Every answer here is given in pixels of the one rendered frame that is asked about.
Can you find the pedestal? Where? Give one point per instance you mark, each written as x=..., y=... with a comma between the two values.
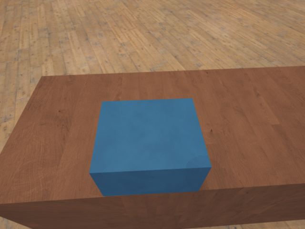
x=253, y=125

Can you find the carton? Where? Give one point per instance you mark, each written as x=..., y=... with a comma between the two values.
x=149, y=147

